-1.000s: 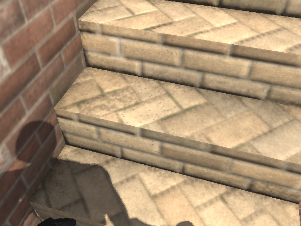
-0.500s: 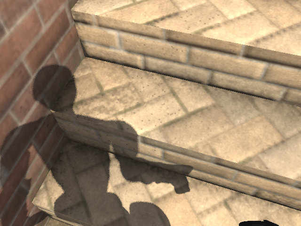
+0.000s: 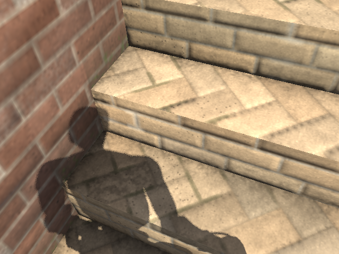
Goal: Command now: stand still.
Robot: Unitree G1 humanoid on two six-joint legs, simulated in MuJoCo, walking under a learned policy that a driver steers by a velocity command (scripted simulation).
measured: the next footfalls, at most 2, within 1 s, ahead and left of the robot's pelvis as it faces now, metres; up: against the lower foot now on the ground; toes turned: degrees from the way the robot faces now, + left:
left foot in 0.16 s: +0.04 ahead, +0.16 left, +0.00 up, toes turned +2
left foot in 0.64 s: +0.09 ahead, +0.17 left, +0.00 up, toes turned +11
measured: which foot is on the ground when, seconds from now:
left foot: up 0.00-0.14, down 0.16-0.36, up 0.38-0.62, down 0.64-1.00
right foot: down 0.00-0.66, up 0.68-0.98, down 1.00-1.00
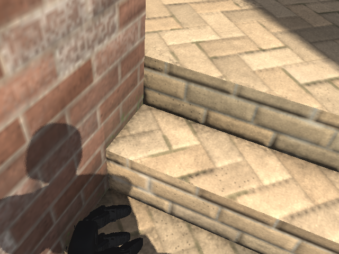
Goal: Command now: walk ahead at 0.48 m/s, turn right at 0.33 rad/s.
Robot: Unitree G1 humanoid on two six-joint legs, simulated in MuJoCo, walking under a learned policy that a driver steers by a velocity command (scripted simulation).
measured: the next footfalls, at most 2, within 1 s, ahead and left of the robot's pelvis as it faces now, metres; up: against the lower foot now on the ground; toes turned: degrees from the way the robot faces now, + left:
left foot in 0.48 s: +0.24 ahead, +0.13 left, +0.20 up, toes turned -16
right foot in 0.92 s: +0.33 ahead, -0.17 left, +0.39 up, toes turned -36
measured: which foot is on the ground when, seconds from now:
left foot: down 0.00-0.02, up 0.04-0.46, down 0.48-0.96, up 0.98-1.00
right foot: down 0.00-0.50, up 0.52-0.90, down 0.92-1.00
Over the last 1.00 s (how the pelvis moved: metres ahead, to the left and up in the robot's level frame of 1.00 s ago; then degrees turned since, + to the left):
0.13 0.09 0.06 1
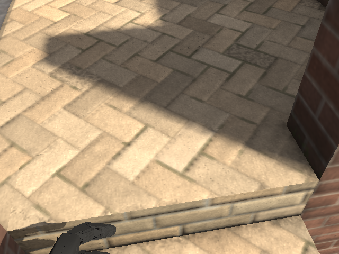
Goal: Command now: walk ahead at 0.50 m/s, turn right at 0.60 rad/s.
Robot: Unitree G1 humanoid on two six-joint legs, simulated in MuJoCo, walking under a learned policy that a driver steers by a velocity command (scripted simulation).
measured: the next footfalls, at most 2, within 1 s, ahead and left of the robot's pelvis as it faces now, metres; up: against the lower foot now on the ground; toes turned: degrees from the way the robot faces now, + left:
left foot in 0.42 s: +0.35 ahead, +0.15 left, +0.19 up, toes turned -9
right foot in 0.92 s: +0.65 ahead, -0.11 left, +0.39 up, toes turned -3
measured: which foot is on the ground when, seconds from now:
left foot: up 0.00-0.40, down 0.42-0.96, up 0.98-1.00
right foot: down 0.00-0.46, up 0.48-0.90, down 0.92-1.00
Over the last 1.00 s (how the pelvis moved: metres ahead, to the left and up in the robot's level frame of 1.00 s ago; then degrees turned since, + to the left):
0.29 -0.04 0.22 -35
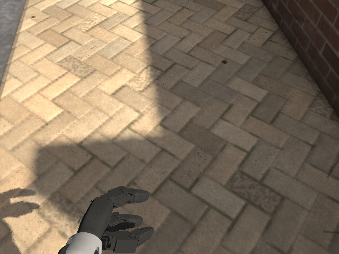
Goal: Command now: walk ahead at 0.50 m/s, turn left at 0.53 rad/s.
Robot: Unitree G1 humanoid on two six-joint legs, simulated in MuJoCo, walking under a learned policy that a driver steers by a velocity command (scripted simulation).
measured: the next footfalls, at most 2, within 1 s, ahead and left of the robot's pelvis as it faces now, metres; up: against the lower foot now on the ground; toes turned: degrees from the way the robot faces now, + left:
left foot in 0.58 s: +0.39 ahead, +0.20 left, +0.00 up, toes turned +21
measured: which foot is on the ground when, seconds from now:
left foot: up 0.00-0.56, down 0.58-1.00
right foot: down 0.00-0.58, up 0.60-1.00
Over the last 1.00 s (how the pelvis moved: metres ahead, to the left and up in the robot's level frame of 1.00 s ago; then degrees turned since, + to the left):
0.49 0.00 0.34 5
